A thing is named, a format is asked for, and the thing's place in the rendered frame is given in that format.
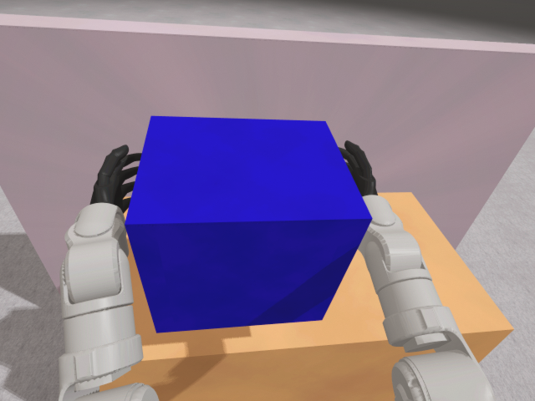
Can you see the right robot upper arm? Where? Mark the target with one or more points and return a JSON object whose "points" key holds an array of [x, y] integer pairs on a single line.
{"points": [[443, 376]]}

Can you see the robot left forearm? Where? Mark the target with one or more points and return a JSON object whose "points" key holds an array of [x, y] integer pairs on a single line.
{"points": [[95, 285]]}

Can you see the carton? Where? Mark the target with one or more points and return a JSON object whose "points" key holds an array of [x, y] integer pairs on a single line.
{"points": [[242, 222]]}

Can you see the left robot upper arm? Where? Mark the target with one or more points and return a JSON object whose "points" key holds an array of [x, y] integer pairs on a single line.
{"points": [[130, 392]]}

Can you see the robot right forearm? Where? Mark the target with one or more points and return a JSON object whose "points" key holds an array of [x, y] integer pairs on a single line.
{"points": [[414, 316]]}

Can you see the right robot hand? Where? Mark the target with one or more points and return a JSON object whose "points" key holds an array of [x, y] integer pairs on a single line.
{"points": [[359, 168]]}

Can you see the pedestal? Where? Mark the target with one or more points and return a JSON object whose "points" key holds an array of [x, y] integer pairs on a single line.
{"points": [[344, 357]]}

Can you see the left robot hand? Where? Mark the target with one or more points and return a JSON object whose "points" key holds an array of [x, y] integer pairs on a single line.
{"points": [[108, 188]]}

